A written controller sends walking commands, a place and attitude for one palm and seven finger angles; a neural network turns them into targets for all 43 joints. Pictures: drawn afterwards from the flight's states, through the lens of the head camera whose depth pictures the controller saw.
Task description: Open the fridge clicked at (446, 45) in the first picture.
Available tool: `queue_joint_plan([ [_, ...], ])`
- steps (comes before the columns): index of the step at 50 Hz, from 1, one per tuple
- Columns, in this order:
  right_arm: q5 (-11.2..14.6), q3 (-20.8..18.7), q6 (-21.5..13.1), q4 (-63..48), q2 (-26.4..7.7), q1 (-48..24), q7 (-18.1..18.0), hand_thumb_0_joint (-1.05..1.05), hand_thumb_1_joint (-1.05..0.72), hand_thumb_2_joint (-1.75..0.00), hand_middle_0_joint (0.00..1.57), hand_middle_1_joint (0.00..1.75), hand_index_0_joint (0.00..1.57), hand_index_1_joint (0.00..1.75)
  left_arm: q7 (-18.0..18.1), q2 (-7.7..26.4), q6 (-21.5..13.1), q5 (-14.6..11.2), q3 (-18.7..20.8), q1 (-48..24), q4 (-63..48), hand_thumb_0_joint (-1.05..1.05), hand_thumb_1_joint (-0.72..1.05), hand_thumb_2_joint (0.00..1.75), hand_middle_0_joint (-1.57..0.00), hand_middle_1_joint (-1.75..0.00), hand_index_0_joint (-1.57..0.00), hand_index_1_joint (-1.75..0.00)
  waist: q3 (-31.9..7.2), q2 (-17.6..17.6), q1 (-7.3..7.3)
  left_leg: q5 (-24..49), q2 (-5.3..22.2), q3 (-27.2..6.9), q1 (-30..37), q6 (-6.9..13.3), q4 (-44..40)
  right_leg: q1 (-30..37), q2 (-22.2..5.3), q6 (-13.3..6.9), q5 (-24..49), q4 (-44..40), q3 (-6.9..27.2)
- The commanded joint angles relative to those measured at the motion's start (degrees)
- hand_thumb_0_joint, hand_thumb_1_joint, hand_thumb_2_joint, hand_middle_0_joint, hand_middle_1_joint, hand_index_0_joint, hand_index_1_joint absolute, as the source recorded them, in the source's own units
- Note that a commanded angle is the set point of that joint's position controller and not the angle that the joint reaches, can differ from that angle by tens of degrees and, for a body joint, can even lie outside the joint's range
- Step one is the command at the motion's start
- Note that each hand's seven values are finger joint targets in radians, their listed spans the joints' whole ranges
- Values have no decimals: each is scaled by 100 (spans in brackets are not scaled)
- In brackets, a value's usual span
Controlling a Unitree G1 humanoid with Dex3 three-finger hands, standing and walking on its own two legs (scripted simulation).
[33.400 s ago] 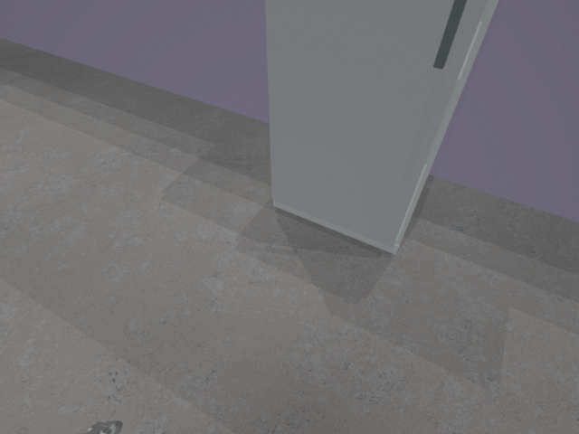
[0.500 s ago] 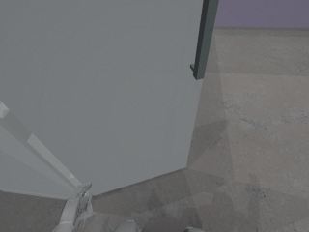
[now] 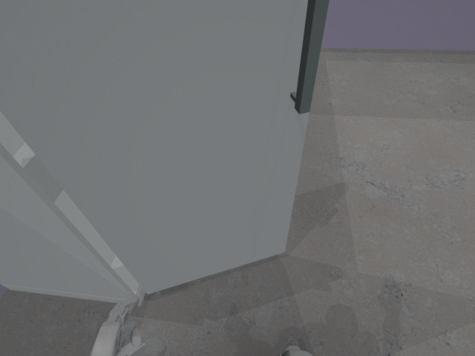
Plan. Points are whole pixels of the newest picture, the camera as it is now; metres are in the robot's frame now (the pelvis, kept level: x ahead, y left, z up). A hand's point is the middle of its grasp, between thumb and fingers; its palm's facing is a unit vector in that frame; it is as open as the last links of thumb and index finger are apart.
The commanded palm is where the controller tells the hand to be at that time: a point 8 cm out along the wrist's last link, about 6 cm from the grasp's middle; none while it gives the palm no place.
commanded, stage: step back with the hand held close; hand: right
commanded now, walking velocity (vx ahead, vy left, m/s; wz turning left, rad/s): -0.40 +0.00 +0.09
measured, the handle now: (308, 27) +0.58 -0.10 +0.27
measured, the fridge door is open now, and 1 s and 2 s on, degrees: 66 66 66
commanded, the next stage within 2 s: stop stepping back and stand still in 0.20 s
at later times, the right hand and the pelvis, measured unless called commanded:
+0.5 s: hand out of the picture +0.09 -0.27 +0.19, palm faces +0.32 +0.82 -0.48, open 7.4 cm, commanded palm +0.05 -0.30 +0.20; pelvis -0.12 -0.02 +0.02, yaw +7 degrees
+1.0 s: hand out of the picture +0.05 -0.29 +0.20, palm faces +0.43 +0.81 -0.40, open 7.4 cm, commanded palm +0.01 -0.32 +0.20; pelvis -0.16 -0.03 +0.02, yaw +5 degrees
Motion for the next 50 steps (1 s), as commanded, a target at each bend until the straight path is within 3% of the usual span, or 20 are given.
queue_joint_plan([
  [1,-5,-6,-316,-1008,-757,-520,-37,0,-90,-90,20,30,20,30,20,786,-483,-3,152,-714,-755,0,90,90,-20,-30,-20,-30,-396,-8,-77,2032,1041,-987,292,354,-3092,719,-415,-33,-312,-583,518],
  [3,-101,-107,-309,-928,-1263,-1112,-145,0,-90,-90,20,30,20,30,121,661,-420,-9,68,-819,-763,0,90,90,-20,-30,-20,-30,-746,866,-53,5109,2273,-2021,299,804,-2944,668,137,317,-774,651,-56],
  [6,-114,-266,25,-938,-1285,-593,-152,0,-90,-90,20,30,20,30,175,577,-244,-9,48,-805,-838,0,90,90,-20,-30,-20,-30,-1109,1016,-132,6114,2156,-1596,1137,930,-2289,297,204,259,-999,611,169],
  [9,-43,-237,59,-1161,-1144,-169,-122,0,-90,-90,20,30,20,30,215,731,-54,-24,-26,-813,-960,0,90,90,-20,-30,-20,-30,-1108,25,13,5207,1302,-829,816,392,-1611,1392,196,173,1460,-1669,-70],
  [12,103,-426,-39,-1198,-1174,444,-27,0,-90,-90,20,30,20,30,98,885,-143,-62,181,-680,-1147,0,90,90,-20,-30,-20,-30,-1813,-1112,-146,-13,131,-164,275,40,-370,2372,-1313,-515,4441,-1997,1081],
  [16,193,-356,105,-1398,-925,721,-52,0,-90,-90,20,30,20,30,43,929,-301,-22,214,-493,-1056,0,90,90,-20,-30,-20,-30,-1399,-1188,-108,-348,171,37,282,27,-307,1977,-1356,-677,2645,-2253,995],
  [20,168,-299,499,-1190,-1019,583,-107,0,-90,-90,20,30,20,30,138,1025,-92,-73,157,-806,-1345,0,90,90,-20,-30,-20,-30,-601,-1214,-90,-144,134,625,2011,208,-2274,-56,-607,-172,-2547,-3058,666],
  [22,110,-246,611,-974,-1164,387,-100,0,-90,-90,20,30,20,30,189,962,43,-49,137,-731,-1273,0,90,90,-20,-30,-20,-30,-363,221,-21,-961,1049,-504,841,644,-3846,544,304,222,-1863,-1032,-172],
  [24,151,-180,673,-1249,-1264,-488,-181,0,-90,-90,20,30,20,30,251,932,73,-42,107,-693,-1067,0,90,90,-20,-30,-20,-30,-458,1392,-43,-1664,2499,-2017,-715,1353,-4366,902,409,281,-957,1680,140],
  [30,-100,518,722,-614,-771,-1188,-327,0,-90,-90,20,30,20,30,426,953,-122,-17,-32,-649,-747,0,90,90,-20,-30,-20,-30,-61,-20,116,-1195,1481,-491,-457,679,-2832,1782,179,-43,-1244,-1488,-189],
  [32,-112,410,539,-1046,-870,-1230,-351,0,-90,-90,20,30,20,30,396,1146,-239,-49,-5,-560,-876,0,90,90,-20,-30,-20,-30,-166,-1884,83,-294,402,305,-783,184,-583,1952,-1126,-592,-1861,-2851,2059],
  [33,-145,171,487,-1133,-1082,-1153,-361,0,-90,-90,20,30,20,30,374,1051,-291,-54,39,-685,-915,0,90,90,-20,-30,-20,-30,-448,-1366,-49,-246,241,432,-557,60,6,1782,-1277,-809,-1399,-2878,2110],
  [35,-67,-68,536,-1304,-1285,-709,-243,0,-90,-90,20,30,20,30,227,909,-341,38,12,-664,-819,0,90,90,-20,-30,-20,-30,-2,-1766,98,-362,448,-19,-534,135,632,913,-1445,-947,-3174,-3570,2880],
  [39,-109,-103,543,-908,-1064,438,-237,0,-90,-90,20,30,20,30,112,967,-198,29,-20,-731,-949,0,90,90,-20,-30,-20,-30,-167,-981,-153,-145,274,573,2175,287,-1743,-786,-675,-351,-2977,-2501,890],
  [40,-130,-225,550,-742,-1202,614,-238,0,-90,-90,20,30,20,30,129,972,-140,31,35,-741,-1023,0,90,90,-20,-30,-20,-30,-249,-273,-227,-422,537,-28,2518,478,-2490,-1103,-221,-177,-2639,-1307,444],
  [41,-101,-244,585,-730,-1232,348,-214,0,-90,-90,20,30,20,30,122,916,-33,33,92,-743,-1077,0,90,90,-20,-30,-20,-30,-171,1081,-153,-1425,1632,-1989,2025,1030,-3452,-1406,391,16,-2054,648,-113],
  [42,27,-433,533,-938,-1419,-110,-222,0,-90,-90,20,30,20,30,139,939,-29,-21,131,-621,-1038,0,90,90,-20,-30,-20,-30,-319,1439,-65,-1000,2546,-3066,1445,1433,-4020,-1139,376,108,-1561,2013,-110],
  [44,28,-348,452,-605,-1201,-364,-247,0,-90,-90,20,30,20,30,123,782,-115,44,12,-344,-708,0,90,90,-20,-30,-20,-30,-485,433,70,-1444,2382,-2558,643,1451,-3961,-436,83,129,-1399,2159,129],
  [47,-39,49,505,-209,-879,-425,-204,0,-90,-90,20,30,20,30,227,746,-110,-3,-68,-524,-698,0,90,90,-20,-30,-20,-30,4,610,51,-1291,1885,-1407,-561,1071,-3682,1057,25,25,-1072,298,-225],
  [50,-82,359,460,-337,-743,-844,-210,0,-90,-90,20,30,20,30,335,874,-225,13,-62,-525,-685,0,90,90,-20,-30,-20,-30,-69,-147,78,-862,1264,-642,-570,594,-2705,2037,53,-105,-985,-1474,-61],
])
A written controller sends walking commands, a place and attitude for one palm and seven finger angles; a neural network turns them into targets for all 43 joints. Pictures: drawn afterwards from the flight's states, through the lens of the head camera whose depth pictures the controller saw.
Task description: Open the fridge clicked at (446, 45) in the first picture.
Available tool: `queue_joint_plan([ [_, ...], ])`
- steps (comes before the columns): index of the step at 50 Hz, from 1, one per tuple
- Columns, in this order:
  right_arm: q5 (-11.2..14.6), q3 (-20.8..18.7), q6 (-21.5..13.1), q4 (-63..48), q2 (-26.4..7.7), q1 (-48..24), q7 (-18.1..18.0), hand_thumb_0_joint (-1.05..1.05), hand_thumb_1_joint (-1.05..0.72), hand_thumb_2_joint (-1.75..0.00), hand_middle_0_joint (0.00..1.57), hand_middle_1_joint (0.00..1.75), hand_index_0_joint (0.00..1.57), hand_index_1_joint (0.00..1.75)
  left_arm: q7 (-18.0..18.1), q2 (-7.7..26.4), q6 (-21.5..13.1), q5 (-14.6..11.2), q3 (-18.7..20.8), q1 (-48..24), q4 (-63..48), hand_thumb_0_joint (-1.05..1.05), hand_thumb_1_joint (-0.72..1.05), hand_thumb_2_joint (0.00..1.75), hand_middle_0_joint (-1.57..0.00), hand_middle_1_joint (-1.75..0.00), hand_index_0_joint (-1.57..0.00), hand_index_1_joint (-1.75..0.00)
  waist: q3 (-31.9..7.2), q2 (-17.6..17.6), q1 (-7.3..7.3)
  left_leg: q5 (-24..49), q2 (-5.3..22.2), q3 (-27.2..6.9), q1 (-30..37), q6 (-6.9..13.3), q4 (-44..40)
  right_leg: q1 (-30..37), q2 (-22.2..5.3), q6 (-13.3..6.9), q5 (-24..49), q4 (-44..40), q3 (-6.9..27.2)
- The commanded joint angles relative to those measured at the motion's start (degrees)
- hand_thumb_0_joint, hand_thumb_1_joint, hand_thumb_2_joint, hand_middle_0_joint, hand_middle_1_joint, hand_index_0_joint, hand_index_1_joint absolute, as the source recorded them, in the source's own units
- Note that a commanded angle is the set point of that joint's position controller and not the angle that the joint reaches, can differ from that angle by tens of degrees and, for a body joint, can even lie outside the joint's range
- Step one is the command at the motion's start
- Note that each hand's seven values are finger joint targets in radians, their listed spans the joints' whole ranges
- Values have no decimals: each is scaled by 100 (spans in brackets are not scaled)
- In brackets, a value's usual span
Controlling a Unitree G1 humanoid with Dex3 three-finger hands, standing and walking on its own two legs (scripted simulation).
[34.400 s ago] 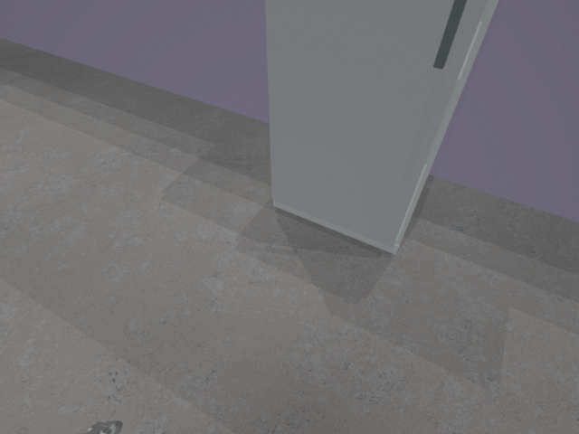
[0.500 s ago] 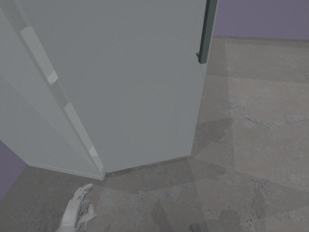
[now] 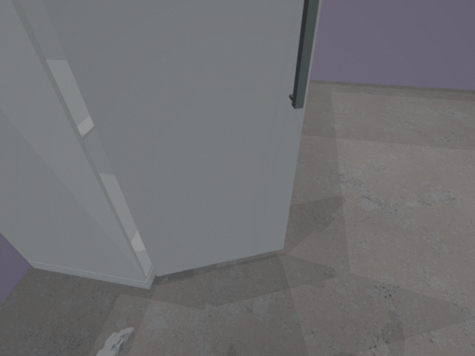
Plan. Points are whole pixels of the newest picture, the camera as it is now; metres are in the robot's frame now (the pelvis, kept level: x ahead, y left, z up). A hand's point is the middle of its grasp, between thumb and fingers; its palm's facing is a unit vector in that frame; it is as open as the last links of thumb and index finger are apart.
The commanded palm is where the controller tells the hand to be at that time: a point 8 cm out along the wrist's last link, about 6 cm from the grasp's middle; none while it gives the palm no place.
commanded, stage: stop stepping back and stand still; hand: right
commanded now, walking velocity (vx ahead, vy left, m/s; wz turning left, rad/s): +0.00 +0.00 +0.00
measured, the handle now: (302, 42) +0.73 -0.13 +0.25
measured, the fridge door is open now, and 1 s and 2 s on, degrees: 66 66 66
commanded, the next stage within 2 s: let the arm hang, fingers relaxed in 0.02 s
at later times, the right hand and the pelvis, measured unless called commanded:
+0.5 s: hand out of the picture +0.03 -0.20 -0.17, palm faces +0.11 +0.98 -0.18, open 6.9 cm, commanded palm none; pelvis +0.01 -0.02 +0.00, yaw -4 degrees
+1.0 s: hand out of the picture +0.06 -0.22 -0.16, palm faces +0.03 +0.98 -0.20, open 7.4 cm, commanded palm none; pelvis +0.03 -0.04 +0.01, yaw -2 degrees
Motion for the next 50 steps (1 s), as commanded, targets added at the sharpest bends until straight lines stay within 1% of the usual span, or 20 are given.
queue_joint_plan([
  [1,-17,-249,-273,-982,-888,-1025,-111,0,-90,-90,20,30,20,30,204,824,-517,-47,249,-883,-1077,0,90,90,-20,-30,-20,-30,364,-1041,145,-1252,403,-824,-1118,-64,-235,1142,-631,-330,-113,-2236,1069],
  [2,-28,-301,-311,-1183,-955,-1091,-141,0,-90,-90,20,30,20,30,180,862,-529,-100,245,-955,-1168,0,90,90,-20,-30,-20,-30,251,-1249,92,-557,68,-456,-848,-288,349,925,-1117,-518,-21,-2560,1791],
  [3,-8,-410,-325,-1046,-1038,-938,-123,0,-90,-90,20,30,20,30,152,820,-515,-137,248,-1017,-1103,0,90,90,-20,-30,-20,-30,185,-1246,80,-759,13,-397,-236,-392,499,200,-1276,-562,-1044,-2923,1944],
  [4,-70,-409,-281,-938,-966,-820,-97,0,-90,-90,20,30,20,30,139,800,-500,-104,241,-1033,-1133,0,90,90,-20,-30,-20,-30,565,-1461,104,-752,27,-369,178,-375,561,-633,-1246,-581,-1828,-3228,1940],
  [5,-115,-518,-292,-1133,-1093,-919,-87,0,-90,-90,20,30,20,30,123,771,-509,-92,231,-1111,-1183,0,90,90,-20,-30,-20,-30,724,-1565,50,-583,55,-376,437,-362,366,-944,-1152,-578,-1873,-3235,1754],
  [6,-463,1604,816,3256,134,-680,682,0,-90,-90,20,30,20,30,-357,1880,-323,34,679,-1042,156,0,90,90,-20,-30,-20,-30,764,-1115,357,599,344,-333,-450,-262,569,-651,-779,-431,942,-1732,1549],
  [7,-350,1579,1273,3544,367,-359,777,0,-90,-90,20,30,20,30,-355,1323,111,-55,603,-821,28,0,90,90,-20,-30,-20,-30,354,-898,177,490,381,-395,-90,-264,555,-635,-836,-329,1485,-1630,1065],
  [8,-324,1757,1352,3727,608,-404,795,0,-90,-90,20,30,20,30,-327,1007,243,-23,460,-743,-4,0,90,90,-20,-30,-20,-30,71,-383,110,504,439,-433,75,-225,305,-626,-706,-238,1349,-1389,956],
  [10,-369,1876,1327,4265,273,-874,790,0,-90,-90,20,30,20,30,-328,804,394,0,363,-583,15,0,90,90,-20,-30,-20,-30,-4,1242,244,1145,1078,-1037,58,48,-670,-363,-130,28,1030,-556,476],
  [11,-344,1901,1307,4583,176,-1097,770,0,-90,-90,20,30,20,30,-331,818,487,19,370,-493,95,0,90,90,-20,-30,-20,-30,114,1608,306,1563,1380,-1232,-43,287,-965,-276,7,83,775,-216,371],
  [12,-325,1932,1302,4923,159,-1267,742,0,-90,-90,20,30,20,30,-335,834,580,39,390,-495,149,0,90,90,-20,-30,-20,-30,259,1609,324,2075,1436,-1227,12,456,-974,-261,53,87,354,-24,367],
  [14,-316,2017,1343,5556,158,-1503,683,0,-90,-90,20,30,20,30,-337,735,728,62,380,-492,303,0,90,90,-20,-30,-20,-30,376,971,351,2335,1397,-1060,116,510,-882,-82,40,77,353,-193,336],
  [17,-240,2142,1350,6447,281,-1601,639,0,-90,-90,20,30,20,30,-332,664,753,75,256,-492,691,0,90,90,-20,-30,-20,-30,299,-717,307,1349,759,-619,-119,4,-506,813,-398,23,2362,-1510,721],
  [18,-213,2166,1373,6752,360,-1509,641,0,-90,-90,20,30,20,30,-314,731,726,76,240,-608,823,0,90,90,-20,-30,-20,-30,316,-1483,201,815,519,-459,65,-139,-421,606,-584,-98,2450,-1817,995],
  [19,-201,2181,1385,7049,405,-1422,644,0,-90,-90,20,30,20,30,-286,743,721,68,218,-634,946,0,90,90,-20,-30,-20,-30,277,-1739,143,401,383,-322,462,-206,-447,330,-697,-186,2162,-2106,1105],
  [21,-231,2092,1341,7470,611,-1123,633,0,-90,-90,20,30,20,30,-235,644,719,64,252,-699,1098,0,90,90,-20,-30,-20,-30,44,-1471,31,476,409,-387,880,-157,-839,249,-622,-156,1526,-2168,992],
  [24,-207,2169,1294,7877,572,-1240,636,0,-90,-90,20,30,20,30,-229,478,766,39,262,-444,1402,0,90,90,-20,-30,-20,-30,124,-1018,160,275,572,-603,707,-33,-1301,416,-411,-40,714,-2142,762],
  [27,-201,2213,1275,8196,558,-1293,635,0,-90,-90,20,30,20,30,-212,481,768,10,286,-200,1671,0,90,90,-20,-30,-20,-30,279,-482,222,230,572,-550,545,-36,-1464,578,-448,-67,782,-2236,757],
  [30,-194,2237,1242,8473,485,-1212,624,0,-90,-90,20,30,20,30,-202,539,735,-22,305,-132,1863,0,90,90,-20,-30,-20,-30,311,-340,202,405,580,-531,543,-30,-1503,734,-463,-85,1038,-2259,713],
  [50,-211,2254,1210,8810,447,-1473,577,0,-90,-90,20,30,20,30,-214,624,652,-13,282,-422,2241,0,90,90,-20,-30,-20,-30,512,-418,173,848,627,-525,618,-129,-1412,967,-524,-79,1579,-2548,679],
])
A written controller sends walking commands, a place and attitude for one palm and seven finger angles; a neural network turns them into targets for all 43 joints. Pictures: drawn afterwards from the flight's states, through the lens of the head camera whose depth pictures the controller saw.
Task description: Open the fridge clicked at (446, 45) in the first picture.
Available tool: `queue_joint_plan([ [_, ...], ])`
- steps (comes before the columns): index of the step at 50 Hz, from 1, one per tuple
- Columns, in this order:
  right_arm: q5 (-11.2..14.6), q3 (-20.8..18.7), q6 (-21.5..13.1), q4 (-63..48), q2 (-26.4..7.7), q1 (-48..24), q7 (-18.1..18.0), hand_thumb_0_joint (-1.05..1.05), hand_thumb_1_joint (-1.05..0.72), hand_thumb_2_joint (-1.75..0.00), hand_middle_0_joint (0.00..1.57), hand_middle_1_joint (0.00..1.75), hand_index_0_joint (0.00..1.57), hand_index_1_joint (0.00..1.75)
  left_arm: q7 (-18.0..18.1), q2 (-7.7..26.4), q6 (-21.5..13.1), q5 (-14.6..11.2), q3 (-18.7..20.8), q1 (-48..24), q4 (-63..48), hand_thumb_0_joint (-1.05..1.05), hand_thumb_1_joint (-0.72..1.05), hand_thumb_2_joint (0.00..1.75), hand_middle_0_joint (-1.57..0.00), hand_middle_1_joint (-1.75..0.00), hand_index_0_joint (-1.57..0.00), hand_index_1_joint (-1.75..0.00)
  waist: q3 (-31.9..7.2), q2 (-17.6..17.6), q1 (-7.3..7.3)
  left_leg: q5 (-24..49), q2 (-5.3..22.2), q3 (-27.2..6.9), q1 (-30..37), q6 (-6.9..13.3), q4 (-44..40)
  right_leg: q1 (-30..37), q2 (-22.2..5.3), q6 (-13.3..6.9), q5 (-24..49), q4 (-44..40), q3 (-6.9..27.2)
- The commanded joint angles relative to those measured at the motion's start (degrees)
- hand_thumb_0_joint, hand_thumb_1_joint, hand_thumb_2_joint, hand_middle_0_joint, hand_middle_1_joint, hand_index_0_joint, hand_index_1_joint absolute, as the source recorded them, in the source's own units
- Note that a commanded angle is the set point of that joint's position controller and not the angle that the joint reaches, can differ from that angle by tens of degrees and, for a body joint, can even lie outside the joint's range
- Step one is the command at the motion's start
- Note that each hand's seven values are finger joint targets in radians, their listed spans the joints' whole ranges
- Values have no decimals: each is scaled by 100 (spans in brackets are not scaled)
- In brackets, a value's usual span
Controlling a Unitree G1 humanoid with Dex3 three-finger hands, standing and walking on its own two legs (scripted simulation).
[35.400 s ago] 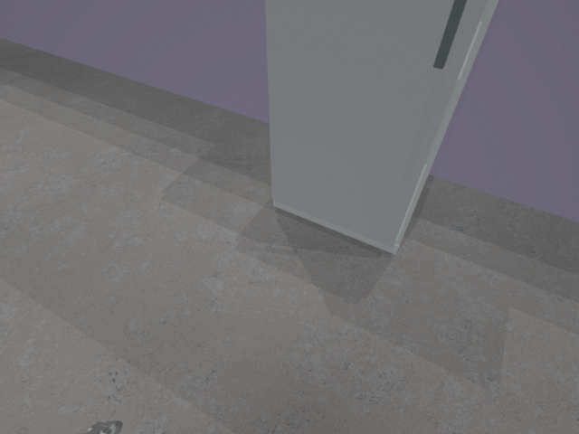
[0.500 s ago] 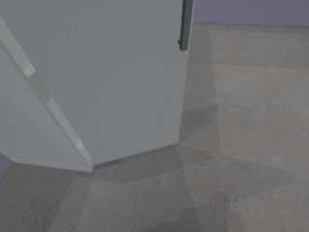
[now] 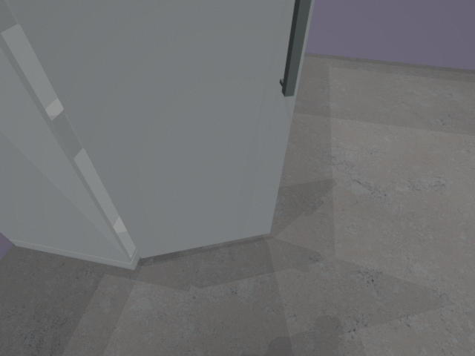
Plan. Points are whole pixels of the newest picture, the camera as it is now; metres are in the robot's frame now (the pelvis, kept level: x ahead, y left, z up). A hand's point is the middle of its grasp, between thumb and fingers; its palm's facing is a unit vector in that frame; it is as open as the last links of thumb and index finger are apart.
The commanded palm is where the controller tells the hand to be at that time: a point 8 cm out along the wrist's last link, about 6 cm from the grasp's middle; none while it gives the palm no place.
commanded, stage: let the arm hang, fingers relaxed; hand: right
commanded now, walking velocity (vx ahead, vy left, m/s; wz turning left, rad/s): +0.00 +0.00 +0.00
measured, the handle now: (295, 23) +0.71 -0.07 +0.24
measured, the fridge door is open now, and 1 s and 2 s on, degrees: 66 66 66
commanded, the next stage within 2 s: look to check the result in 0.22 s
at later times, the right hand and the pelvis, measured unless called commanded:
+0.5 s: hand out of the picture +0.05 -0.21 -0.17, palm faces -0.01 +0.96 -0.27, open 7.4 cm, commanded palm none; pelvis +0.01 +0.00 +0.00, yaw +0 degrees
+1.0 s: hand out of the picture +0.11 -0.22 -0.16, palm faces -0.02 +0.95 -0.30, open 7.4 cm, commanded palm none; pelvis +0.02 +0.02 +0.00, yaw +0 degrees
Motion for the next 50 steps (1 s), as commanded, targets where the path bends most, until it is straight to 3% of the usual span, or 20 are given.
queue_joint_plan([
  [1,-8,-144,-55,-182,-774,214,-70,0,-90,-90,20,30,20,30,53,748,-85,-20,106,166,-169,0,90,90,-20,-30,-20,-30,67,-131,-5,466,477,-441,-56,253,-387,-7,-730,11,508,-615,726],
  [10,-2,-172,-102,-252,-949,59,-60,0,-90,-90,20,30,20,30,53,936,-112,-32,130,40,-178,0,90,90,-20,-30,-20,-30,-74,-114,4,812,505,-487,65,268,-434,242,-735,15,934,-568,712],
  [38,13,-198,-141,-249,-1596,-469,-6,0,-90,-90,20,30,20,30,17,1612,-112,-48,155,-567,-166,0,90,90,-20,-30,-20,-30,-212,-11,38,987,590,-603,229,294,-720,600,-827,47,979,-753,726],
  [50,11,-227,-176,-339,-1765,-589,-9,0,-90,-90,20,30,20,30,10,1788,-141,-58,151,-708,-234,0,90,90,-20,-30,-20,-30,-393,9,11,1587,645,-580,460,309,-690,762,-849,71,1503,-706,734],
])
